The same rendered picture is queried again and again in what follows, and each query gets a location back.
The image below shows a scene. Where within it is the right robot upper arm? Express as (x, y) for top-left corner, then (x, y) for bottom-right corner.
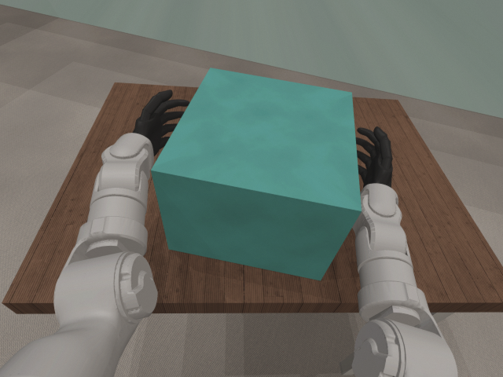
(352, 318), (457, 377)

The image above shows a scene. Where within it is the right robot hand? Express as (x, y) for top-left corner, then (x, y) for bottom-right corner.
(356, 126), (393, 188)

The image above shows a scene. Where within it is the left robot hand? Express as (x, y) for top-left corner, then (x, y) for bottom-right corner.
(133, 90), (189, 156)

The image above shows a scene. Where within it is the table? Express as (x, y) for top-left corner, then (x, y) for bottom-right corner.
(2, 82), (503, 375)

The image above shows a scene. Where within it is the robot right forearm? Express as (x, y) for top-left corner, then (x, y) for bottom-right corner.
(352, 183), (458, 377)

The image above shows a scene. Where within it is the carton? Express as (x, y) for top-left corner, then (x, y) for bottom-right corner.
(151, 68), (362, 280)

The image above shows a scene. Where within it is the robot left forearm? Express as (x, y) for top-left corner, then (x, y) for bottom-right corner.
(53, 133), (154, 322)

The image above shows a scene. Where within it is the left robot upper arm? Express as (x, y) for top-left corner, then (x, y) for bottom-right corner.
(0, 251), (158, 377)

